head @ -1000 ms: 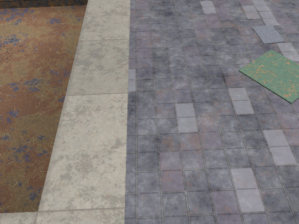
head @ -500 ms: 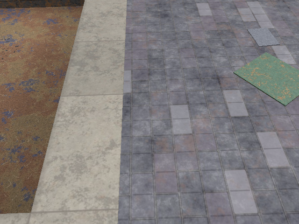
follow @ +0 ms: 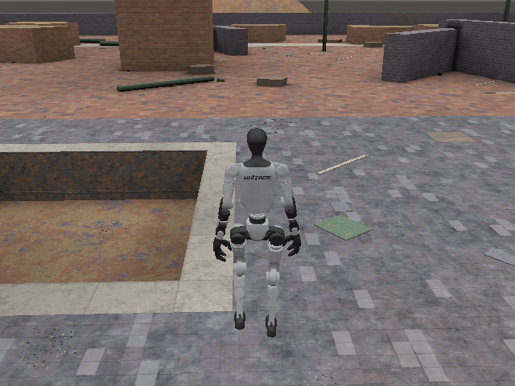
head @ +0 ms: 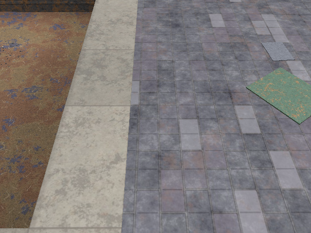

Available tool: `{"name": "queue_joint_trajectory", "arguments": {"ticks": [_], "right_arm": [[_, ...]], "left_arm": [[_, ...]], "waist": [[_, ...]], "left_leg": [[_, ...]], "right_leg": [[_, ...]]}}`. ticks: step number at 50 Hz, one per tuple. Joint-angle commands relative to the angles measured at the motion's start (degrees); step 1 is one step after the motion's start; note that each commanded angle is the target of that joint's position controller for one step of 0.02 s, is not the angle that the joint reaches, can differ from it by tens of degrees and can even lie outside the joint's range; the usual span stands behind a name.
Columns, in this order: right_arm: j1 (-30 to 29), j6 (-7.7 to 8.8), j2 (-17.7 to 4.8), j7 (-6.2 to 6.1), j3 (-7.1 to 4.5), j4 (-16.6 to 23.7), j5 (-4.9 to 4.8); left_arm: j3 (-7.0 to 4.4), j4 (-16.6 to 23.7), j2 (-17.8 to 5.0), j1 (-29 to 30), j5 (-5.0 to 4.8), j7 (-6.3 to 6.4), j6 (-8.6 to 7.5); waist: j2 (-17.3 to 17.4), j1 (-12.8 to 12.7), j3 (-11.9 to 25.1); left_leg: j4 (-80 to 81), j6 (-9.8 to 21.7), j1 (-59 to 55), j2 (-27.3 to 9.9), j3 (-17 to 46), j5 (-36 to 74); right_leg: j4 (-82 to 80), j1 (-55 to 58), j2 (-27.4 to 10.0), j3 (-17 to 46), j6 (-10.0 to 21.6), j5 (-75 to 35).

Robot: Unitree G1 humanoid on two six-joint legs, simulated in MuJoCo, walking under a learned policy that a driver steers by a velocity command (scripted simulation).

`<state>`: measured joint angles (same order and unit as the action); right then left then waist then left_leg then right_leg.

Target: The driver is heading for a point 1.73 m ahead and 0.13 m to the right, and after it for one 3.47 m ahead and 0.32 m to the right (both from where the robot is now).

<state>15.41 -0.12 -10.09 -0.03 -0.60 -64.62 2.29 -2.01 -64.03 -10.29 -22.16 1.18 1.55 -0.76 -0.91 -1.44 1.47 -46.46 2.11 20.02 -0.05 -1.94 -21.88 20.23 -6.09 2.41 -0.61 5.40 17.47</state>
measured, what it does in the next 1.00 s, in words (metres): walks ahead: left foot, then right foot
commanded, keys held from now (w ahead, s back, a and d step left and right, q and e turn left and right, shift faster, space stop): w+shift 0.60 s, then shift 0.40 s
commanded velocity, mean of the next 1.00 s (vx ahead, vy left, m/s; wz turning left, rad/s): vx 0.67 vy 0.00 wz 0.00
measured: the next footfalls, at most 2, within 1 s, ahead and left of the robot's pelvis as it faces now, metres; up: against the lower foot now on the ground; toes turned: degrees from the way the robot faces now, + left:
left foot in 0.18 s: +0.12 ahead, +0.14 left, +0.00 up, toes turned +4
right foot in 0.64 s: +0.57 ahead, -0.03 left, +0.00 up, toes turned -5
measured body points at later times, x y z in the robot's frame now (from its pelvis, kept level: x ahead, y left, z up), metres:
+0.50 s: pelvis +0.24 +0.06 -0.01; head +0.25 +0.07 +0.44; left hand +0.45 +0.28 -0.12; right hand +0.12 -0.16 -0.15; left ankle +0.08 +0.14 -0.75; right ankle +0.42 -0.08 -0.68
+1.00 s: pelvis +0.59 +0.03 -0.01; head +0.64 +0.03 +0.44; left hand +0.54 +0.27 -0.15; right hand +0.73 -0.19 -0.14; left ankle +0.76 +0.14 -0.71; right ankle +0.53 -0.03 -0.75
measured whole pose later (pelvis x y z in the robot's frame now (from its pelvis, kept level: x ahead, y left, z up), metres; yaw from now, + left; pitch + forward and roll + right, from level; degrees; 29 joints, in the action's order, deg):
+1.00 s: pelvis +0.59 +0.03 -0.01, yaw +0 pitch -1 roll -1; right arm 5.3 3.8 -10.7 0.0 -1.2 -52.5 1.3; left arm -1.2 -61.9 -10.0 -21.9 0.2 -0.2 -5.8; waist 1.8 -2.8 -6.2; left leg -37.4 3.2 32.7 -1.5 -1.8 0.2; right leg 17.6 -2.2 4.8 -6.4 5.2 14.9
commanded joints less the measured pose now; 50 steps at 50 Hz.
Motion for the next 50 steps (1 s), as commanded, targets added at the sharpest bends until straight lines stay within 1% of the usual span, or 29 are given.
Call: {"name": "queue_joint_trajectory", "arguments": {"ticks": [1,5,7,8,9,10,11,12,13,14,16,21,26,27,29,30,31,32,33,34,35,36,37,39,40,43,45,48,50], "right_arm": [[-6.0,2.98,-4.4,1.60,-1.48,6.0,-0.32],[-6.4,2.58,-3.7,1.71,-1.98,8.6,-1.12],[-0.9,2.79,-3.6,1.20,-2.32,7.6,-1.32],[4.4,3.31,-4.4,0.79,-2.84,6.1,-1.25],[14.8,4.43,-7.4,0.14,-4.08,3.2,-0.82],[21.8,5.18,-13.6,-0.36,-5.16,2.6,0.53],[16.2,4.66,-11.2,-0.39,-4.39,3.3,0.48],[9.2,4.80,-10.5,-0.15,-4.11,5.8,0.07],[6.6,5.41,-9.3,0.29,-3.85,6.8,-0.37],[5.9,5.89,-8.8,0.31,-3.61,7.2,-0.77],[7.5,6.83,-6.6,-0.05,-2.86,6.3,-0.99],[14.3,7.76,-5.8,0.15,-2.40,5.1,-1.29],[16.0,8.50,-6.5,-0.46,-2.21,4.8,-1.73],[15.8,8.45,-7.1,-0.46,-2.23,4.7,-1.73],[15.8,8.19,-9.3,-0.56,-2.55,4.4,-1.30],[15.8,7.63,-10.9,-0.94,-2.97,4.1,-0.73],[15.4,6.75,-12.4,-1.47,-3.52,3.8,-0.12],[13.8,6.09,-13.1,-1.76,-3.90,4.1,-0.47],[15.6,6.10,-7.9,-1.34,-2.95,5.4,-0.90],[23.6,6.79,-0.8,-0.20,-1.73,5.9,-4.74],[17.9,6.98,-6.4,-1.07,-2.88,6.9,-4.11],[11.4,7.05,-6.8,-1.37,-2.96,8.5,-3.56],[9.3,6.99,-5.9,-1.43,-2.71,8.8,-2.53],[8.3,5.10,-4.0,-0.45,-2.62,9.2,-0.39],[8.7,4.24,-3.0,-0.14,-2.56,9.1,-0.24],[6.1,3.08,-2.2,0.23,-2.16,10.4,-0.05],[1.0,3.45,-1.7,0.33,-1.32,11.9,-0.66],[-2.8,3.83,-2.5,0.09,-0.84,11.9,-1.18],[-2.7,4.06,-3.8,-0.42,-1.01,11.4,-0.91]], "left_arm": [[-2.06,2.7,-8.3,0.1,-0.21,-0.04,-2.26],[-2.74,4.1,-9.5,2.5,-0.74,-0.22,-3.29],[-3.11,4.8,-9.6,3.8,-0.97,-0.65,-3.27],[-3.09,5.4,-9.3,4.6,-0.75,-0.91,-3.45],[-2.40,6.8,-7.2,6.8,0.21,-1.35,-4.00],[-0.72,11.3,-0.7,10.1,-0.26,-2.03,-4.84],[-1.34,12.5,-3.6,11.6,0.73,-2.60,-4.96],[-1.60,13.4,-5.0,13.6,0.75,-3.30,-5.03],[-1.74,12.8,-5.9,12.9,0.79,-4.04,-5.24],[-1.92,12.2,-5.9,11.4,1.24,-4.48,-5.03],[-1.81,12.4,-5.2,11.9,1.67,-5.16,-3.58],[-1.25,17.6,-4.6,25.4,0.96,-5.23,-2.01],[-0.10,21.6,-3.5,33.6,0.12,-5.38,-2.27],[-0.09,21.9,-3.9,33.4,0.05,-5.12,-2.36],[-0.54,21.7,-5.5,30.1,-0.02,-4.13,-2.52],[-1.17,20.6,-7.3,24.5,0.01,-3.55,-2.66],[-2.05,17.5,-9.2,13.7,0.21,-2.79,-3.01],[-3.03,13.8,-11.0,2.0,0.75,-2.08,-3.52],[-4.12,12.2,-15.4,-5.6,2.36,-1.47,-4.01],[-4.98,11.6,-18.1,-4.5,2.35,-2.13,-4.00],[-5.03,12.0,-16.4,0.4,1.01,-2.79,-3.95],[-3.72,11.6,-11.8,4.8,0.61,-2.71,-4.56],[-2.68,10.8,-7.8,6.6,0.71,-2.70,-5.09],[-1.03,8.9,-3.6,6.3,0.10,-2.00,-5.76],[-0.74,8.0,-3.6,4.9,-0.02,-1.98,-6.19],[-0.89,6.9,-6.8,4.8,-0.24,-1.98,-6.95],[-0.40,6.9,-6.1,6.5,-0.67,-1.98,-6.54],[-0.09,5.3,-6.5,2.5,-1.34,-1.72,-6.08],[-0.11,4.4,-6.8,1.5,-1.13,-1.18,-5.51]], "waist": [[-2.6,1.2,-6.8],[-8.0,2.6,-7.8],[-4.3,5.1,-8.6],[-1.0,7.2,-7.4],[7.7,11.8,-3.7],[23.8,12.7,-0.2],[15.2,8.7,-3.3],[8.1,5.5,-6.5],[3.8,3.9,-5.0],[3.4,2.2,-3.5],[4.7,1.3,-5.1],[2.7,3.8,-10.8],[4.0,4.2,-12.5],[4.3,3.6,-11.7],[7.3,1.3,-6.9],[9.2,-1.7,-2.9],[10.3,-6.2,2.2],[9.2,-11.7,7.0],[3.8,-10.9,13.7],[-14.9,-4.0,22.8],[-3.7,-3.4,19.6],[-0.7,-2.1,9.8],[3.6,-0.3,3.5],[1.4,2.5,-0.6],[0.4,3.3,-0.9],[-1.5,5.4,-2.2],[-3.7,4.9,-3.0],[-4.6,2.1,-0.7],[-4.4,2.0,-1.4]], "left_leg": [[-2.3,-0.1,13.3,-3.3,0.8,3.7],[11.8,0.4,-1.2,-1.3,-3.1,2.8],[17.9,0.9,-12.2,0.3,-7.0,6.7],[19.4,1.3,-20.5,1.3,-7.3,5.1],[23.4,2.5,-32.0,-3.5,1.3,-1.5],[37.2,7.0,-37.2,-20.4,32.2,-27.2],[41.0,9.8,-31.2,-23.4,44.7,-35.1],[39.0,9.4,-26.6,-22.6,38.5,-29.9],[38.8,8.4,-23.6,-19.2,31.1,-22.0],[40.1,7.5,-21.6,-17.0,26.3,-17.4],[42.4,6.8,-18.6,-13.5,19.7,-10.5],[46.0,8.3,-17.8,-10.0,10.1,6.6],[50.3,8.2,-21.5,-10.8,3.3,29.6],[48.7,7.8,-24.1,-10.9,1.4,38.1],[39.6,6.9,-29.2,-12.0,-0.9,67.6],[31.0,6.4,-31.1,-12.7,-1.5,78.1],[17.8,5.6,-30.3,-12.9,-1.7,82.3],[1.4,4.4,-25.0,-11.0,-2.9,74.9],[-17.9,4.4,-11.4,-6.5,-1.7,43.4],[-41.6,1.5,10.2,6.3,3.4,-6.7],[-43.5,2.8,13.9,2.8,9.1,-1.2],[-40.2,2.6,15.2,0.0,7.4,2.3],[-35.8,2.7,13.3,-1.7,6.5,2.8],[-28.5,2.1,8.4,-3.1,6.5,2.9],[-25.2,1.7,6.7,-3.0,6.0,2.7],[-13.6,0.8,6.1,-1.9,2.3,7.3],[0.8,0.7,2.0,-0.9,-1.3,16.2],[8.9,0.8,-1.5,0.7,-2.9,26.7],[11.1,1.6,-2.2,0.4,-1.9,25.6]], "right_leg": [[-16.1,-0.2,-17.3,18.9,7.0,17.0],[-14.7,-10.6,-14.4,11.5,6.1,16.8],[-9.6,-17.8,-14.1,9.9,6.9,19.2],[-3.5,-22.9,-12.5,8.2,6.6,18.0],[14.0,-29.7,-7.8,3.2,5.4,10.8],[37.7,-42.3,0.0,-3.6,2.4,11.4],[48.1,-48.6,-1.1,3.7,3.6,6.3],[51.4,-50.6,-5.3,4.9,3.6,-0.9],[50.1,-47.0,-7.3,5.1,2.6,-5.7],[48.1,-43.5,-8.4,4.4,1.4,-7.0],[47.1,-41.8,-9.1,2.3,-0.9,-9.0],[36.8,-45.6,-8.3,-2.5,-3.0,-15.3],[18.5,-35.5,-6.1,-7.0,-0.4,-20.3],[16.2,-33.1,-5.0,-7.9,0.9,-19.3],[14.9,-25.0,-0.5,-10.2,3.4,-14.5],[15.3,-19.1,1.6,-10.1,4.4,-11.0],[14.7,-9.1,3.3,-9.2,5.4,-8.1],[9.1,3.8,1.4,-7.3,6.3,-12.3],[10.9,18.5,-11.8,6.7,7.6,-3.9],[2.5,33.6,-28.4,42.3,16.6,-12.6],[0.4,28.0,-24.7,38.6,15.3,-23.5],[1.4,18.2,-23.2,26.3,13.6,-34.2],[0.1,8.7,-21.1,19.3,11.8,-42.7],[-3.3,-1.7,-17.1,10.6,8.8,-47.6],[-4.3,-3.6,-16.7,8.3,8.4,-50.9],[-5.7,-7.2,-13.3,1.3,7.5,-59.3],[-6.0,-9.2,-8.7,-4.0,5.2,-57.2],[-4.3,-4.3,-9.2,-3.8,3.9,-53.2],[-1.7,-1.5,-11.1,-2.3,3.5,-51.0]]}}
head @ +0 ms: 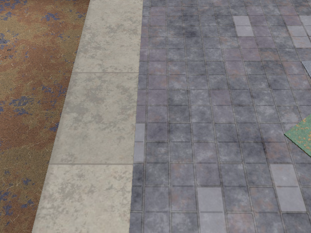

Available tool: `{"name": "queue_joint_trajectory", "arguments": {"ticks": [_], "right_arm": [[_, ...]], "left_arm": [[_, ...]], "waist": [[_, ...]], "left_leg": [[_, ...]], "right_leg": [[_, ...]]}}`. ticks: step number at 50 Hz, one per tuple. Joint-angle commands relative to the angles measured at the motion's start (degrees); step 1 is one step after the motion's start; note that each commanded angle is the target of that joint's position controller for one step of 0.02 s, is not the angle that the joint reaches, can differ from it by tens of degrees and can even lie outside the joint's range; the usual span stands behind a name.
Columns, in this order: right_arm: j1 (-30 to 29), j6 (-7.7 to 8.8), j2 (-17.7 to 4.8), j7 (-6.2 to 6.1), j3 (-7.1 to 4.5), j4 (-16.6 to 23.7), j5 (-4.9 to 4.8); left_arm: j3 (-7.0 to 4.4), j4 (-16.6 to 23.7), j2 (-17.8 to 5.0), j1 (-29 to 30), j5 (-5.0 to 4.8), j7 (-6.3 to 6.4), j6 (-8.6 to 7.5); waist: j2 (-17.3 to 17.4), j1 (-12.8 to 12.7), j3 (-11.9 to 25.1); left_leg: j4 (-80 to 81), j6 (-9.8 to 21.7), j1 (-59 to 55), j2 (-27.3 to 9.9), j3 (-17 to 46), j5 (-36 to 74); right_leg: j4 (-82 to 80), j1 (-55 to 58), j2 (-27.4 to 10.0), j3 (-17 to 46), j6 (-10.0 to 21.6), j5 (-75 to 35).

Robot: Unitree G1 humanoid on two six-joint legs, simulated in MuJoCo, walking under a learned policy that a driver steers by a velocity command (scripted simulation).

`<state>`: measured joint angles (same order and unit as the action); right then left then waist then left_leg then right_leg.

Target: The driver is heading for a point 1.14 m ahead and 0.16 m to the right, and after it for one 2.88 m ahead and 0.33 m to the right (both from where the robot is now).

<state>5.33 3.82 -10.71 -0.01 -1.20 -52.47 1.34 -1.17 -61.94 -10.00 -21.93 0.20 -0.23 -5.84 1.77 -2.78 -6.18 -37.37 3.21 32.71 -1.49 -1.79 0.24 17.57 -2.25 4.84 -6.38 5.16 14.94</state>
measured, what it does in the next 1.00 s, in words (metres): walks ahead: left foot, then right foot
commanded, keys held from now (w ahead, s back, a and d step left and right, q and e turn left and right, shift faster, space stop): shift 0.58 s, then w+shift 0.32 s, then w+e+shift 0.10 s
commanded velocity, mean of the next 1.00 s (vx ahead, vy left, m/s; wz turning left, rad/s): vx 0.27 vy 0.00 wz -0.02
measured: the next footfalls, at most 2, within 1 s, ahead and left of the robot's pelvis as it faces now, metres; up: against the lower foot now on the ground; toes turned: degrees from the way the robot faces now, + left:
left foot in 0.08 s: +0.21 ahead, +0.08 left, +0.00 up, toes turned +2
right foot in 0.36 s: +0.11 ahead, -0.11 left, +0.00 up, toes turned +0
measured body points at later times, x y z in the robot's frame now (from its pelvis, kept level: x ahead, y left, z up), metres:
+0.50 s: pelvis +0.10 +0.00 +0.00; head +0.09 +0.00 +0.45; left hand +0.09 +0.22 -0.16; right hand +0.12 -0.23 -0.16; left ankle +0.17 +0.08 -0.74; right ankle +0.07 -0.11 -0.74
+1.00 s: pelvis +0.23 +0.04 -0.01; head +0.23 +0.06 +0.44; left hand +0.28 +0.29 -0.16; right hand +0.25 -0.22 -0.14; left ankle +0.21 +0.13 -0.74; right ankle +0.13 -0.09 -0.66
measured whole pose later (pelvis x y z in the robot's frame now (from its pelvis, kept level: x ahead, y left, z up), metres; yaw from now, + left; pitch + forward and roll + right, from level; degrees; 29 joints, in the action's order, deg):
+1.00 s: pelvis +0.23 +0.04 -0.01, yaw -2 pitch +2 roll +0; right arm 17.4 5.1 -11.8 0.5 -3.8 -56.7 2.2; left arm -4.0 -57.5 -12.6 -16.8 1.1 -1.4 -4.3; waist -2.1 0.8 1.8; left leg -28.5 3.2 13.7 0.6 -7.5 -16.9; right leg 63.5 -23.2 -1.0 1.9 7.5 16.4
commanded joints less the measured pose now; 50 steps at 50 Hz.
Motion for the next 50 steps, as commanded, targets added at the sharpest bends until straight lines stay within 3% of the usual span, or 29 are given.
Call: {"name": "queue_joint_trajectory", "arguments": {"ticks": [1,3,4,5,6,7,8,9,12,15,18,19,20,22,25,29,31,32,33,34,37,41,44,45,46,47,48,49,50], "right_arm": [[8.4,0.35,-4.0,-0.68,-0.67,-1.3,0.32],[14.5,1.39,-5.2,-1.16,-1.38,-4.2,1.00],[17.5,2.21,-8.2,-1.38,-2.09,-5.2,1.16],[20.6,1.98,-9.8,-1.36,-2.35,-5.6,1.14],[19.9,1.24,-6.4,-0.96,-1.21,-5.4,-0.55],[15.8,0.78,-5.5,-0.87,-0.75,-4.6,-1.35],[12.0,0.17,-4.5,-1.28,-0.39,-4.2,-0.98],[9.6,-0.36,-3.7,-1.90,0.02,-4.0,-0.43],[8.2,-1.20,-4.0,-2.37,0.18,-4.7,0.56],[8.8,-1.70,-5.6,-2.06,-0.35,-5.4,-0.15],[8.5,-3.14,-5.8,-1.87,-0.85,-6.0,-1.09],[9.5,-3.63,-5.3,-1.79,-0.95,-6.2,-1.33],[9.7,-4.13,-4.6,-1.67,-1.09,-6.0,-1.65],[11.6,-4.06,-2.4,-1.35,-0.65,-7.3,-0.94],[13.4,-3.42,-2.8,-1.13,-0.55,-8.8,-0.37],[13.0,-3.18,-2.4,-1.37,-0.20,-9.9,-0.75],[13.3,-3.48,-4.0,-1.20,-0.84,-9.5,-0.63],[10.1,-3.73,-5.1,-0.73,-1.22,-7.9,-0.31],[5.1,-3.60,-2.8,0.02,-0.83,-5.2,-0.22],[1.7,-3.18,-1.6,0.62,-0.60,-3.1,0.23],[4.5,-1.54,-4.5,1.74,-2.22,-2.9,0.70],[5.1,-1.01,-3.2,2.24,-2.53,-1.0,-0.24],[15.8,-0.35,-3.8,1.44,-3.45,-3.8,-0.16],[27.5,0.75,-7.1,0.66,-4.77,-7.2,0.38],[35.0,1.46,-14.1,0.16,-5.97,-8.4,1.62],[28.0,1.04,-9.9,-0.02,-4.54,-6.7,1.84],[20.3,1.21,-9.3,0.04,-4.13,-4.2,1.44],[17.2,1.77,-8.3,0.26,-3.83,-3.2,0.90],[16.0,2.23,-8.0,0.11,-3.51,-3.0,0.44]], "left_arm": [[-0.99,1.9,-7.2,1.1,0.07,0.97,-0.05],[-1.13,1.2,-7.4,0.8,-0.01,1.61,0.75],[-1.34,1.2,-7.9,-1.9,0.10,1.80,1.00],[-0.26,-0.2,-2.7,-11.2,-1.53,2.01,1.76],[-0.59,-1.5,-2.8,-11.8,-1.93,2.09,3.24],[-1.06,-0.9,-4.1,-8.1,-0.11,2.06,4.28],[-1.13,-0.3,-3.7,-4.0,1.23,1.86,4.84],[-1.10,0.1,-3.2,-1.6,1.54,1.73,5.38],[-0.52,-1.0,-1.5,-1.8,1.07,2.06,7.02],[-0.19,-2.0,-1.1,-1.4,0.54,2.66,7.90],[0.09,-2.2,-2.0,-0.9,1.46,2.47,7.69],[0.05,-1.5,-3.5,0.0,1.81,2.44,7.25],[0.11,-1.4,-4.0,1.5,1.23,2.38,6.80],[0.69,-1.2,-2.4,3.3,0.66,2.52,5.35],[0.56,-0.9,-3.0,3.2,0.29,2.80,4.38],[0.70,-1.5,-2.0,-0.1,0.45,2.73,4.55],[-0.53,-1.3,-5.2,-3.0,0.66,2.41,4.97],[-1.24,-1.1,-6.9,-5.3,0.85,2.11,5.29],[-2.07,-1.4,-8.6,-7.5,0.69,1.99,5.28],[-2.73,-1.2,-9.0,-6.3,0.62,2.16,4.99],[-3.45,0.8,-8.4,-1.9,0.85,2.07,3.03],[-4.14,2.4,-9.0,1.9,0.24,1.71,1.20],[-4.47,3.1,-9.3,3.2,0.61,1.03,1.09],[-3.75,4.1,-7.3,4.7,1.56,0.59,0.63],[-1.97,8.7,-0.1,6.8,0.47,-0.18,-0.12],[-2.53,10.3,-3.3,10.4,1.38,-0.64,-0.10],[-2.73,11.5,-4.3,12.7,0.96,-1.33,-0.02],[-2.82,10.8,-5.0,11.4,0.73,-2.06,0.02],[-3.00,10.3,-4.8,9.7,1.17,-2.50,0.49]], "waist": [[-7.0,3.7,5.7],[-4.6,6.3,5.6],[-0.2,6.1,8.0],[8.4,3.8,16.3],[8.1,4.4,21.2],[3.7,3.2,16.9],[2.0,2.6,12.4],[1.4,1.5,9.3],[3.5,0.1,8.7],[3.3,0.6,9.9],[2.0,0.3,5.3],[0.4,1.3,3.0],[-4.2,2.7,-0.5],[-7.1,4.5,0.4],[-4.5,5.0,2.0],[-2.3,3.8,1.4],[-4.5,2.5,2.5],[-5.6,0.6,-0.6],[-10.6,-1.4,-3.8],[-13.1,-1.7,-6.6],[-5.8,2.4,-1.0],[-10.6,4.2,-0.7],[-3.9,8.8,-0.9],[5.0,13.8,3.9],[24.0,14.4,7.6],[12.8,10.5,4.2],[5.4,7.2,1.3],[0.8,5.5,2.6],[0.8,3.7,3.7]], "left_leg": [[3.4,1.1,-15.7,2.1,-1.8,1.6],[12.1,2.3,-21.7,2.6,-1.6,5.8],[12.0,3.0,-27.9,-3.1,3.5,30.5],[8.2,12.5,-37.8,-17.3,15.5,58.9],[10.4,18.4,-37.5,-22.0,23.1,60.4],[13.4,17.9,-31.3,-20.1,21.0,47.0],[16.5,16.2,-26.0,-17.7,19.2,33.3],[19.3,13.8,-20.8,-15.4,16.5,23.8],[22.1,9.1,-16.1,-10.2,11.4,8.9],[23.7,7.5,-15.8,-9.6,12.0,-7.0],[26.5,1.9,-8.7,-7.2,11.8,-29.5],[26.3,-0.3,-8.3,-5.6,11.0,-31.1],[24.6,-1.1,-12.6,-2.8,7.9,-25.7],[19.0,-0.7,-23.1,-2.1,6.4,-14.1],[18.1,-0.3,-25.7,-2.8,6.6,-9.7],[19.2,-0.4,-23.0,-3.1,7.0,-10.4],[14.8,0.7,-18.5,0.9,4.2,-30.9],[11.5,0.8,-10.8,1.9,3.5,-36.8],[4.5,-0.1,-3.2,3.5,-0.5,-30.5],[-3.7,-0.6,2.0,1.4,-1.7,-20.4],[-9.7,-1.4,6.6,-1.9,1.0,-16.0],[1.6,-0.6,-11.2,-0.4,-3.0,-17.9],[9.8,0.4,-30.2,3.3,-8.0,-18.7],[13.7,2.0,-43.4,-1.7,1.1,-25.2],[28.4,6.6,-50.9,-19.0,33.8,-51.8],[31.7,7.6,-43.4,-22.0,43.5,-56.8],[29.6,6.3,-38.5,-21.7,35.7,-51.2],[29.9,4.7,-35.1,-19.0,27.6,-43.5],[31.1,3.3,-32.9,-17.4,21.7,-39.0]], "right_leg": [[3.4,-4.2,-14.2,4.1,3.5,-48.4],[13.3,-3.3,-12.7,4.1,1.8,-44.5],[21.1,-5.7,-9.7,3.0,-0.1,-32.4],[35.8,-11.4,-4.1,1.3,-1.9,-0.3],[43.0,-13.5,-0.6,5.4,-2.9,22.5],[44.6,-14.8,-2.4,8.9,-3.2,23.5],[43.8,-15.8,-3.2,9.4,-3.5,21.6],[40.2,-14.9,-4.6,9.6,-3.8,18.8],[28.1,-9.5,-4.4,7.1,-4.7,14.8],[20.2,-6.7,-4.4,5.9,-4.5,8.7],[7.6,-2.4,-6.0,7.2,-2.9,-0.2],[3.7,-5.2,-9.0,11.2,-2.2,3.8],[1.3,-14.4,-10.1,13.3,-1.5,10.7],[-3.4,-20.5,-11.4,14.9,-2.2,11.9],[-3.6,-18.5,-10.9,14.1,-2.4,7.1],[-2.0,-14.9,-10.2,12.8,-1.8,3.7],[-2.5,-14.0,-9.2,14.5,0.8,25.3],[-5.7,-13.4,-11.9,19.3,3.2,35.8],[-11.8,-9.6,-17.9,27.0,6.1,40.3],[-15.8,-8.1,-23.6,31.9,8.4,36.0],[-14.0,-0.2,-21.8,25.6,7.1,20.0],[-12.7,-11.2,-17.7,16.1,5.1,19.1],[-0.6,-22.2,-15.4,12.4,6.4,17.1],[18.6,-29.4,-11.0,7.2,5.4,7.4],[42.7,-45.6,-2.1,1.3,2.5,12.9],[53.3,-50.9,-3.5,10.5,4.2,9.0],[56.0,-52.6,-7.4,12.3,4.4,1.8],[54.6,-48.8,-9.3,12.8,3.6,-3.0],[53.1,-45.9,-10.3,12.4,2.6,-4.2]]}}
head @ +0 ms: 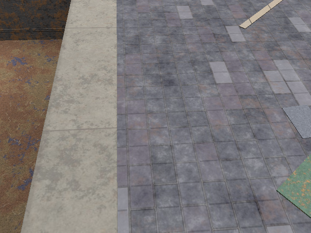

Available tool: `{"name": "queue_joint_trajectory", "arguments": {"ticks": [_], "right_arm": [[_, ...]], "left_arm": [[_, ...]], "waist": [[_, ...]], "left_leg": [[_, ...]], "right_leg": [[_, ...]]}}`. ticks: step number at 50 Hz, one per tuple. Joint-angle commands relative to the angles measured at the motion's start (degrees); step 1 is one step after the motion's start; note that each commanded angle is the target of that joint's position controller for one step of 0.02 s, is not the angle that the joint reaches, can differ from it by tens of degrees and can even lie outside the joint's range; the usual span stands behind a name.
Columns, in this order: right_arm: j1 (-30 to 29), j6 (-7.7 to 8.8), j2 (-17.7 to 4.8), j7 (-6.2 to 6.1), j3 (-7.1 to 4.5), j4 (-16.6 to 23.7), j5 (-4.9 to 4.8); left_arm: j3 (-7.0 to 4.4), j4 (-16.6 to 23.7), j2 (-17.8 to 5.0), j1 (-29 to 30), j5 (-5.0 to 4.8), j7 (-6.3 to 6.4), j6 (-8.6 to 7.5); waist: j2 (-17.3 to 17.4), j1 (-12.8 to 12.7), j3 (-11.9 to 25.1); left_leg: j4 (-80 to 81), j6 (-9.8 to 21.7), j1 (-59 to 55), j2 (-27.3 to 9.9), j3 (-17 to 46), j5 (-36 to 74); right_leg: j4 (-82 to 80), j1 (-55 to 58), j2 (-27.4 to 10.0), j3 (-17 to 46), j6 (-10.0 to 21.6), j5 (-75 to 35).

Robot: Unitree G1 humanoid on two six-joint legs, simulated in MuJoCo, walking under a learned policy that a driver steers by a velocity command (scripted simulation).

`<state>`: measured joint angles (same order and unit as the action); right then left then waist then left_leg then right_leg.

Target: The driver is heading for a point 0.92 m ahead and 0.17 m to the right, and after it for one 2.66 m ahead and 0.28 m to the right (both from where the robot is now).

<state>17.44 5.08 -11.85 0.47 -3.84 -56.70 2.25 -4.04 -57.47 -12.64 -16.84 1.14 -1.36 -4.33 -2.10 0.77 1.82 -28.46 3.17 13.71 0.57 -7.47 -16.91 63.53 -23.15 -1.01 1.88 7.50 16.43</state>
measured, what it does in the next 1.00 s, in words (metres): walks ahead: right foot, then left foot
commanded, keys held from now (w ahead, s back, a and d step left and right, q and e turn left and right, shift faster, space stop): w+e+shift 0.46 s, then w+q+shift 0.36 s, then q+shift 0.18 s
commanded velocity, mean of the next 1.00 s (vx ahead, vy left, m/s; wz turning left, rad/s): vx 0.90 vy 0.00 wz -0.19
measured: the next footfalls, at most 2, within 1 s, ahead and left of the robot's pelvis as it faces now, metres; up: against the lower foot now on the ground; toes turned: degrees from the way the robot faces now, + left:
right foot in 0.38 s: +0.42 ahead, -0.09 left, +0.00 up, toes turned -21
left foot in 0.82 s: +0.89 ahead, -0.17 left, +0.00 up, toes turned -13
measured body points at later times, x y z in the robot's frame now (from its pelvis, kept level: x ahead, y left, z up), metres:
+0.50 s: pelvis +0.37 -0.07 -0.02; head +0.40 -0.06 +0.43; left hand +0.50 +0.19 -0.17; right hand +0.39 -0.34 -0.13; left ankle +0.31 +0.12 -0.61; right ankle +0.39 -0.07 -0.74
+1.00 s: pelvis +0.82 -0.18 +0.00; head +0.85 -0.21 +0.44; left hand +1.05 +0.01 -0.08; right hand +0.76 -0.46 -0.14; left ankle +0.85 -0.16 -0.74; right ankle +0.79 -0.34 -0.64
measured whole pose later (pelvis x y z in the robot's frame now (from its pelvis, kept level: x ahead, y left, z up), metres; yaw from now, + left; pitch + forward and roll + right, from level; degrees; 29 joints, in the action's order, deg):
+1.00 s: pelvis +0.82 -0.18 +0.00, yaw -8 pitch +0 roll +2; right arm 23.1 2.4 -17.4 0.9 -3.9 -51.9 0.5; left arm 0.5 -38.1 -13.4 -4.6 3.1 0.7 -5.4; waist 0.1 2.6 -4.7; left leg -24.5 9.0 14.5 11.6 0.4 -9.7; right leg 73.8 -34.5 -2.6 6.2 -2.0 19.8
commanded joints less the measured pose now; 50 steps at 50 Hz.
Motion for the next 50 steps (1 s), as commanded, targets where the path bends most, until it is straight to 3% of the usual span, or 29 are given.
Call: {"name": "queue_joint_trajectory", "arguments": {"ticks": [1,2,5,11,14,16,17,18,19,20,21,23,25,26,27,29,32,34,36,38,40,41,42,43,44,45,46,48,50], "right_arm": [[3.3,1.38,-5.4,-0.64,-0.35,1.0,-0.67],[4.5,1.72,-4.5,-0.86,0.07,0.1,-0.58],[7.7,2.42,-4.1,-0.70,0.34,-1.3,-0.60],[11.9,2.89,-3.4,-1.84,1.06,-3.2,-0.83],[11.3,2.09,-7.6,-3.51,0.65,-2.8,-0.76],[9.1,0.79,-11.7,-4.48,-0.63,-1.3,-0.58],[5.9,-0.04,-13.3,-4.14,-1.39,0.4,-0.08],[2.4,-0.64,-13.6,-3.26,-1.82,2.0,0.23],[-1.7,-0.30,-11.3,-1.92,-1.94,3.1,-0.29],[-0.6,1.43,-4.4,-0.09,-0.21,10.9,-0.82],[-6.6,3.10,-5.6,0.06,0.51,13.8,-0.54],[-6.9,3.85,-6.5,0.17,0.72,14.7,-0.12],[-2.3,1.04,-4.2,0.53,1.82,12.6,1.95],[-1.8,-0.22,-3.8,1.07,2.18,12.3,2.23],[-4.4,-1.03,-4.1,1.41,2.36,13.3,2.04],[-12.0,-1.43,-4.7,1.73,2.77,16.3,0.43],[-20.6,-1.11,-3.3,2.33,3.60,18.6,-1.44],[-21.3,-0.94,-3.3,2.48,3.73,18.8,-2.21],[-20.9,-0.29,-5.4,2.57,3.20,18.6,-1.64],[-15.0,-0.54,-8.6,2.61,1.92,16.9,-1.62],[5.9,-1.53,-12.8,2.11,-0.29,10.3,-1.86],[19.5,-1.99,-15.0,1.44,-2.00,6.9,-1.63],[19.9,-3.01,-16.6,1.09,-2.99,5.1,-2.17],[12.9,-2.34,-20.4,1.23,-3.37,7.2,-0.27],[8.0,-2.46,-15.5,0.70,-3.26,10.4,-0.51],[5.4,-2.66,-11.3,0.17,-1.90,9.9,-1.12],[3.1,-2.50,-9.6,0.00,-1.37,9.7,-1.41],[2.5,-1.46,-10.8,-0.13,-1.02,10.1,-2.06],[1.6,-0.62,-14.8,0.48,-1.92,10.6,-1.90]], "left_arm": [[-0.19,5.6,-2.2,3.7,0.76,-1.73,-0.17],[-0.01,5.7,-1.6,4.0,1.03,-2.09,0.76],[0.26,7.8,-1.0,9.8,0.02,-2.24,2.31],[1.39,14.2,-0.9,22.7,-0.01,-2.91,2.48],[1.42,15.1,-2.7,20.4,-0.27,-2.68,2.63],[0.20,13.3,-6.2,8.8,-0.64,-2.27,3.00],[-0.98,10.6,-8.7,-2.6,-0.65,-1.77,3.10],[-2.75,7.1,-11.6,-14.6,-0.55,-0.89,2.93],[-4.72,7.2,-13.1,-12.2,-2.41,0.00,3.52],[-4.70,9.2,-18.5,-4.0,0.04,-0.43,4.11],[-4.85,9.9,-17.8,-5.8,0.18,-0.11,4.25],[-3.17,8.6,-10.7,-4.8,0.41,0.76,2.96],[-1.63,9.8,-7.9,-0.1,-0.21,2.10,0.80],[-0.91,9.8,-6.9,-0.2,-0.64,2.15,-0.33],[-0.89,9.6,-7.7,-1.0,-0.85,1.86,-1.43],[-0.88,8.8,-8.3,-4.8,-1.04,1.00,-2.89],[-0.12,7.2,-7.1,-11.1,-1.88,0.38,-3.98],[0.00,6.7,-8.5,-12.5,-1.19,0.78,-4.27],[0.17,6.2,-9.8,-12.8,-0.13,1.75,-4.14],[-0.21,6.4,-12.0,-11.1,1.14,3.44,-3.15],[-0.92,8.2,-14.0,-5.1,2.45,4.53,-1.67],[-1.65,10.1,-15.8,2.7,1.95,4.53,-1.17],[0.00,13.7,-7.7,8.0,2.27,3.50,-3.03],[1.51,18.6,-5.2,-1.7,-2.38,2.92,-3.69],[2.36,18.1,-7.6,0.4,-0.98,2.95,-4.18],[2.39,18.7,-8.5,3.3,-0.14,2.40,-4.53],[2.57,19.6,-7.4,4.4,0.97,2.24,-4.04],[3.01,20.5,-7.4,4.0,2.73,1.93,-0.96],[3.73,22.7,-6.3,5.4,2.37,1.93,0.49]], "waist": [[5.2,-0.8,-4.7],[5.7,-0.7,-5.4],[3.5,0.2,-8.8],[4.1,1.4,-13.6],[7.3,-2.0,-8.8],[10.9,-9.0,-2.7],[11.9,-14.2,2.1],[10.5,-19.1,6.6],[-0.9,-18.6,5.4],[-11.9,-6.2,6.2],[-2.4,-8.9,7.8],[9.2,-3.2,-2.4],[11.0,2.6,-5.3],[9.9,3.3,-6.1],[8.5,2.7,-7.8],[5.1,-0.5,-10.5],[3.2,-5.8,-10.1],[1.8,-6.1,-8.6],[-0.9,-5.3,-6.5],[-4.3,-0.6,-0.9],[-6.5,9.8,7.7],[-3.3,19.3,9.1],[15.5,14.7,7.0],[19.7,4.9,18.1],[3.7,6.1,15.9],[-3.5,2.5,4.8],[-7.5,-1.1,-0.7],[-7.2,-3.8,-4.5],[-2.6,-4.9,-4.0]], "left_leg": [[23.4,1.8,-12.3,-17.6,22.1,-17.6],[23.7,1.0,-11.8,-16.7,17.6,-11.8],[24.9,-1.8,-10.7,-13.7,5.9,2.2],[26.3,-2.9,-16.0,-11.8,-7.0,29.6],[16.5,-4.6,-21.2,-13.3,-11.0,70.8],[0.7,-4.1,-23.3,-15.5,-10.7,86.0],[-12.5,-2.5,-20.4,-16.7,-9.3,87.5],[-30.4,-0.5,-11.7,-16.5,-7.2,76.9],[-54.3,-0.5,4.0,-5.1,-6.3,27.0],[-70.4,-3.1,31.8,3.4,1.6,-9.3],[-70.4,-2.2,37.7,1.0,11.6,-5.9],[-57.5,-2.4,34.6,-4.9,12.7,-2.0],[-50.0,-3.9,26.7,-8.5,11.3,-0.2],[-46.0,-4.7,24.0,-9.8,10.3,-0.1],[-41.7,-5.1,23.4,-10.5,8.5,2.6],[-29.9,-4.1,23.0,-11.1,5.6,11.8],[-14.0,-0.2,19.2,-7.5,-0.1,25.8],[-8.6,2.3,20.5,-4.9,-0.6,28.7],[-4.4,4.5,19.2,-0.8,-2.7,26.8],[-3.7,5.6,12.7,3.8,-3.3,22.9],[-5.4,7.6,-5.3,6.2,-1.9,17.5],[-0.4,12.0,-17.4,2.6,3.0,15.3],[-7.3,13.3,-32.3,-5.6,16.3,30.4],[2.0,28.1,-46.1,-19.3,47.9,25.4],[8.0,26.3,-40.5,-19.3,50.0,17.3],[10.8,22.6,-26.0,-16.4,43.4,20.8],[11.6,19.8,-14.6,-13.4,37.3,28.4],[12.5,17.0,0.0,-8.9,28.8,44.1],[12.1,15.0,8.3,-3.2,23.3,54.8]], "right_leg": [[7.1,-23.9,-5.0,3.4,-0.9,-6.9],[8.0,-23.8,-5.0,2.5,-1.7,-9.1],[5.3,-25.8,-3.9,-0.6,-2.2,-14.6],[-13.7,-23.7,-2.2,-10.7,-0.1,-17.2],[-21.2,-12.0,3.8,-16.7,3.5,-15.1],[-21.5,-1.3,6.6,-16.4,5.8,-9.9],[-21.2,8.9,7.3,-14.8,7.3,-6.2],[-25.3,23.5,7.1,-9.7,9.2,-1.4],[-31.4,32.7,3.3,0.5,11.0,3.8],[-38.1,43.0,-9.0,32.5,21.8,6.1],[-47.1,42.4,-12.8,42.6,22.8,13.4],[-51.7,25.7,-10.8,36.1,16.3,11.6],[-52.3,12.0,-6.4,23.9,12.4,5.9],[-53.3,7.2,-4.8,20.2,11.4,4.4],[-54.8,3.6,-3.2,16.6,10.7,0.5],[-57.5,2.5,-1.0,9.3,7.4,-13.8],[-59.5,9.6,0.1,1.3,0.6,-35.5],[-59.6,19.8,-2.1,-2.1,-1.9,-47.2],[-55.7,28.9,-3.9,-4.9,-4.1,-66.1],[-46.7,34.8,-6.2,-6.7,-5.9,-80.6],[-21.8,31.0,-7.5,-8.3,-7.1,-87.4],[4.4,19.9,-3.5,-10.5,-7.2,-74.7],[28.5,-6.7,8.5,-7.7,-7.9,2.8],[42.6,-26.6,8.6,4.1,-10.6,12.7],[37.2,-27.4,3.6,7.2,-8.8,6.8],[28.9,-25.0,1.4,6.1,-8.0,3.8],[22.6,-20.9,-0.4,4.9,-8.3,3.5],[13.4,-13.2,-2.0,2.7,-10.0,4.8],[-0.9,-5.7,-0.8,-0.7,-10.8,3.1]]}}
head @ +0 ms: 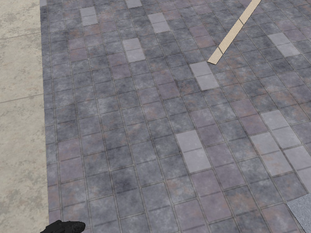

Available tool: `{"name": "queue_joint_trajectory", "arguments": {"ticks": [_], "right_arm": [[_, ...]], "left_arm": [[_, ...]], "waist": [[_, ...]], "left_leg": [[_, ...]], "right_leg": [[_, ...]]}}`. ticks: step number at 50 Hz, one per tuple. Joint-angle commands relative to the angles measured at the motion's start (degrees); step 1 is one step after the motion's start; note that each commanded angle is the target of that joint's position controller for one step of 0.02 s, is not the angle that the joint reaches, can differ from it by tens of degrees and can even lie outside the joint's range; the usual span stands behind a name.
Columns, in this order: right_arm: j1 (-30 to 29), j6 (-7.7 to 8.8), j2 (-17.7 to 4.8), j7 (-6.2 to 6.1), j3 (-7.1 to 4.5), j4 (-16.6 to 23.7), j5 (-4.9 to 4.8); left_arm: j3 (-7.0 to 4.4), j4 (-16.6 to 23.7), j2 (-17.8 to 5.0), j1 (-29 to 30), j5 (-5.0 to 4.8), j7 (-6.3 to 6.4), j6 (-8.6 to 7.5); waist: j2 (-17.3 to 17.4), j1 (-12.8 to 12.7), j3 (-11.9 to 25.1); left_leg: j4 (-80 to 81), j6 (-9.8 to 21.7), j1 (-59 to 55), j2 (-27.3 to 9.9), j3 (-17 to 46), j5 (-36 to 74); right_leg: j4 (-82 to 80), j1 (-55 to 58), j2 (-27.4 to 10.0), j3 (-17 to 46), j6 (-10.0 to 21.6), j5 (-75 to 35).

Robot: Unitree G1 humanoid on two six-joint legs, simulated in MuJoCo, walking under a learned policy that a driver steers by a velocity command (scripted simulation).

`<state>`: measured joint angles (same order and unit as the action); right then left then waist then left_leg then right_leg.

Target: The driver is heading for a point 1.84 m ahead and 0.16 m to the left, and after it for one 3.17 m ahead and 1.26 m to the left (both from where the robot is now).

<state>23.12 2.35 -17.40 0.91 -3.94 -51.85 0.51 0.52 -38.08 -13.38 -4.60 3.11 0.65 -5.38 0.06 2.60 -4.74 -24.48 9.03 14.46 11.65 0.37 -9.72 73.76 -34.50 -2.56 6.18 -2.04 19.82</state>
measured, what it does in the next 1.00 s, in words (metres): walks ahead: right foot, then left foot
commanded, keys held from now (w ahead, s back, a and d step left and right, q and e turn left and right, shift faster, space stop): q+shift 0.32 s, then e+shift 0.66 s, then q+shift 0.02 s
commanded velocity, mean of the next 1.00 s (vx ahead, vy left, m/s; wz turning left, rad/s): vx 0.11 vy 0.00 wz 0.04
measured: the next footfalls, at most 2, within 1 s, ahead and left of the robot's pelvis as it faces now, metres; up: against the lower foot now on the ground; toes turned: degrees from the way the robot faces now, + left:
right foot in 0.20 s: +0.36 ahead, -0.13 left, +0.00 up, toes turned +17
left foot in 0.58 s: +0.21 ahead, +0.05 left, +0.00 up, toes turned +15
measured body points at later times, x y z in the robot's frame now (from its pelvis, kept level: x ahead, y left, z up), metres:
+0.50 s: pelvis +0.20 -0.06 +0.00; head +0.23 -0.06 +0.45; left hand +0.18 +0.22 -0.11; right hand +0.47 -0.24 -0.09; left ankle +0.16 +0.05 -0.69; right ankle +0.32 -0.14 -0.73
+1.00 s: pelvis +0.19 -0.10 -0.01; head +0.22 -0.13 +0.44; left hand +0.34 +0.19 -0.09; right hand +0.33 -0.38 -0.12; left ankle +0.16 +0.04 -0.69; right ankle +0.19 -0.18 -0.73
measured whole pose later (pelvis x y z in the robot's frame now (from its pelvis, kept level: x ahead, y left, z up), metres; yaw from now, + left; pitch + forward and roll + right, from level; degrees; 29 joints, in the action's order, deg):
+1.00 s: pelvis +0.19 -0.10 -0.01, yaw -3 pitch +1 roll +1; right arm 10.3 -2.7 -17.6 -1.0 -3.5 -37.7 1.2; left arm -4.4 -35.8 -17.5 -13.1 0.5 -2.0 2.4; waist 3.0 -0.6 -2.8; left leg -56.5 -3.2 23.9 -5.5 -4.1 -31.3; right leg 36.7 -18.0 2.9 -0.6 3.1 19.7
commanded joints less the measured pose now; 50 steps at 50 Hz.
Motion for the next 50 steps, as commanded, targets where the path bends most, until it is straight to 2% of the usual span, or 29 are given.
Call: {"name": "queue_joint_trajectory", "arguments": {"ticks": [1,6,8,9,10,11,12,13,14,15,17,19,23,25,27,28,29,30,31,32,33,35,40,44,46,47,48,49,50], "right_arm": [[-3.9,1.90,-9.8,0.00,-2.15,5.9,-0.20],[-0.5,-1.23,-8.3,-0.45,-3.05,6.9,-0.74],[-2.3,-1.96,-8.8,-1.04,-3.54,8.9,-0.06],[-4.5,-1.78,-8.9,-1.22,-3.64,10.0,-0.27],[-4.2,-1.24,-6.1,-1.14,-2.94,11.9,-1.02],[2.6,-1.43,-0.8,-2.00,-1.74,12.8,-1.46],[9.8,-1.82,-4.2,-2.16,-1.87,13.7,-0.96],[6.6,-3.15,-7.1,-2.08,-2.48,11.6,0.85],[0.1,-3.88,-7.8,-1.35,-2.73,12.8,1.55],[-3.0,-4.63,-7.2,-0.63,-2.84,13.9,1.37],[-4.5,-6.24,-5.2,0.61,-2.06,15.2,0.94],[-4.7,-6.41,-2.9,0.67,-1.10,15.7,0.47],[-6.0,-6.97,0.3,0.31,1.55,15.3,0.64],[-8.0,-7.08,-0.8,-0.27,1.92,15.5,0.54],[-6.1,-6.28,-2.4,-0.74,1.77,15.1,0.57],[-5.3,-5.58,-4.1,-1.05,1.52,15.1,0.84],[-3.9,-5.01,-7.9,-1.61,0.95,15.9,1.81],[-8.3,-5.00,-13.7,-2.16,-0.78,16.9,1.60],[-9.6,-4.64,-10.8,-2.67,-0.40,17.3,1.96],[-14.9,-4.01,-6.0,-3.03,1.19,18.0,1.92],[-18.9,-3.64,-3.7,-3.13,1.78,18.7,1.44],[-20.4,-2.97,-2.2,-3.68,2.00,19.7,1.01],[-13.7,-2.99,-4.2,-3.67,0.44,18.0,1.22],[-11.5,-2.99,-7.4,-2.28,-1.23,16.8,0.87],[-10.0,-2.96,-7.2,-1.60,-1.68,15.9,-0.10],[-8.3,-3.24,-4.8,-1.25,-1.15,17.5,0.23],[-15.4,-4.20,-1.6,-1.73,0.27,22.5,0.95],[-17.6,-4.61,-3.5,-1.96,0.10,22.1,1.34],[-16.7,-4.46,-2.9,-2.10,0.38,20.9,0.38]], "left_arm": [[-0.45,4.3,-5.1,-5.3,-0.26,-0.09,1.75],[0.14,6.6,-5.7,0.9,-1.78,0.62,2.22],[-0.46,5.9,-7.9,-1.7,-1.60,1.17,1.19],[-0.86,4.4,-8.9,-6.5,-1.26,1.56,0.27],[-1.63,3.2,-12.0,-13.4,-0.68,1.99,-0.65],[-1.88,4.3,-14.2,-15.9,-0.46,1.87,-0.15],[-3.19,4.4,-14.5,-14.1,-1.50,1.59,0.63],[-2.49,6.4,-9.5,-8.5,-1.87,1.95,1.36],[-1.17,6.8,-5.2,-5.9,-1.95,2.18,2.05],[-1.00,6.5,-4.8,-5.1,-1.46,2.41,2.77],[-1.95,4.7,-7.1,-6.6,-1.34,2.42,3.16],[-2.61,2.5,-8.2,-9.5,-0.96,1.41,2.42],[-1.99,1.3,-6.4,-6.8,-1.18,-0.16,2.52],[-3.15,0.5,-8.9,-8.2,-1.12,-1.14,3.92],[-4.72,0.4,-12.1,-9.8,-1.98,-1.97,5.83],[-5.12,0.2,-11.9,-11.7,-2.49,-2.16,6.23],[-4.51,1.4,-8.1,-12.4,-2.80,-2.46,6.05],[-3.86,3.8,-4.3,-11.3,-3.44,-1.79,6.02],[-5.43,3.3,-9.5,-9.4,-1.58,-1.34,6.70],[-6.35,1.8,-10.0,-12.2,-2.03,-1.51,7.27],[-6.71,0.0,-10.0,-15.8,-2.19,-1.54,7.89],[-7.07,-1.1,-9.7,-17.9,-1.84,-1.83,8.57],[-5.50,3.3,-5.5,-10.2,-2.56,-3.84,9.33],[-5.86,5.7,-6.6,-8.9,-2.96,-3.98,9.14],[-6.34,4.3,-7.5,-13.1,-1.90,-2.96,7.97],[-8.09,4.3,-15.3,-15.7,-1.29,-2.12,7.04],[-10.08,4.3,-22.5,-19.6,-2.51,-2.29,6.83],[-9.99,3.7,-20.2,-22.5,-3.20,-2.24,6.98],[-8.94,3.8,-17.7,-18.7,-2.95,-1.58,7.44]], "waist": [[-2.2,-6.2,3.7],[5.1,-0.6,9.7],[5.7,-2.0,9.8],[4.8,-4.9,10.4],[0.6,-6.8,15.3],[-9.8,-3.7,21.7],[-16.6,-0.5,31.6],[-7.8,-0.4,25.9],[-4.3,-1.5,18.7],[-4.3,-1.5,15.4],[-8.0,-1.5,11.2],[-7.5,-1.0,12.6],[-9.3,0.5,13.2],[-13.2,-1.0,10.7],[-11.0,0.2,7.7],[-8.6,0.3,6.8],[1.3,0.4,7.5],[17.7,-0.3,5.0],[11.2,0.4,2.6],[8.4,-4.0,1.9],[7.5,-6.7,1.7],[8.6,-7.2,4.4],[9.2,-2.1,6.4],[10.9,-1.2,7.5],[3.7,-4.5,8.7],[-11.0,-4.5,8.3],[-19.2,-6.9,8.0],[-8.6,-9.0,10.0],[-8.1,-7.6,9.2]], "left_leg": [[6.6,7.6,8.1,-12.1,13.4,51.1],[-2.8,-2.5,2.2,-6.2,14.8,37.7],[-9.3,-4.3,-0.3,-6.8,20.1,29.6],[-16.2,-5.7,-0.3,-5.7,19.9,27.2],[-29.5,-7.7,4.7,-4.2,17.1,12.2],[-45.7,-8.0,13.9,1.2,7.8,-34.9],[-53.5,-8.4,17.0,-2.5,5.7,-32.1],[-56.0,-9.1,18.7,-6.5,4.7,-24.7],[-54.1,-10.0,19.9,-7.6,3.4,-20.2],[-53.4,-11.2,20.0,-8.7,3.0,-18.4],[-50.8,-12.1,16.8,-9.2,2.4,-16.8],[-46.0,-11.4,13.5,-7.5,3.4,-17.1],[-24.9,-9.3,2.6,-8.3,2.1,-15.5],[-16.2,-8.9,-0.4,-7.2,-1.3,-15.3],[-4.1,-7.2,-6.5,-6.1,-2.8,-8.6],[0.8,-5.7,-11.0,-8.4,0.1,-7.2],[8.1,-3.1,-15.0,-21.2,12.4,-14.4],[14.0,2.4,-6.8,-34.8,24.6,-14.8],[13.1,5.5,1.9,-35.4,20.9,-6.7],[11.7,4.4,4.0,-31.3,14.8,0.8],[10.6,2.6,4.4,-27.8,8.6,7.4],[7.5,1.9,-1.3,-25.5,2.1,18.8],[3.1,1.0,-10.0,-28.2,-1.6,19.3],[-2.6,-1.1,-9.5,-30.6,-3.7,20.5],[-14.7,-6.7,-2.9,-27.9,-9.3,11.4],[-30.4,-11.1,12.1,-21.9,-13.1,-11.5],[-38.8,-13.4,25.4,-12.0,-5.7,-31.5],[-45.2,-13.2,27.1,-13.9,0.4,-30.0],[-45.8,-12.3,26.6,-14.4,0.9,-24.1]], "right_leg": [[-17.4,7.9,1.8,-6.2,-1.4,-3.6],[-37.6,16.1,7.2,-6.6,-0.3,-20.1],[-45.1,19.5,7.4,-3.3,0.3,-20.6],[-50.5,24.3,6.2,-2.6,1.3,-25.5],[-49.6,35.7,-4.3,4.7,4.2,-38.6],[-42.3,46.1,-23.5,18.2,8.9,-71.0],[-44.9,47.6,-30.5,32.7,16.9,-65.5],[-47.2,41.1,-25.1,27.9,17.3,-49.2],[-49.1,34.7,-19.5,17.9,15.2,-40.5],[-50.9,31.1,-16.5,12.3,13.8,-37.8],[-53.1,23.6,-12.8,5.1,13.7,-41.5],[-52.9,22.2,-12.2,3.6,14.7,-46.2],[-55.6,15.7,-9.4,1.4,13.4,-33.1],[-56.5,14.9,-7.0,4.0,12.8,-20.6],[-55.6,10.3,-5.9,6.7,10.7,-12.6],[-55.0,6.2,-4.8,7.5,7.9,-7.6],[-47.2,0.8,-1.0,4.4,4.2,2.7],[-32.8,-4.6,9.1,-6.9,2.2,10.9],[-19.4,0.1,5.2,-3.5,1.8,11.9],[-13.2,2.6,5.3,-3.2,2.1,8.9],[-8.9,3.8,4.9,-4.3,1.6,5.8],[-5.0,2.6,3.9,-6.6,0.3,2.9],[-22.5,5.3,1.0,-8.3,0.1,4.0],[-35.1,13.4,3.2,-12.8,2.4,5.1],[-49.2,23.8,4.3,-9.7,4.0,-7.8],[-54.6,32.5,-8.6,10.7,7.4,-24.1],[-53.0,32.9,-19.5,28.5,18.5,-48.4],[-51.3,36.6,-18.4,23.9,21.3,-50.8],[-52.2,33.7,-16.8,18.6,20.5,-42.5]]}}
Velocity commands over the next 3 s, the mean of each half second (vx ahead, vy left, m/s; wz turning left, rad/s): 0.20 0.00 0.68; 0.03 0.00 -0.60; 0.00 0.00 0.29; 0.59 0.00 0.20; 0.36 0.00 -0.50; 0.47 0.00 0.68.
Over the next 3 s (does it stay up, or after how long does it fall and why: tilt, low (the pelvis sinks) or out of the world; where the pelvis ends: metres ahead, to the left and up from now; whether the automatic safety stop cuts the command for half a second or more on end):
stays up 0.89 -0.06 0.01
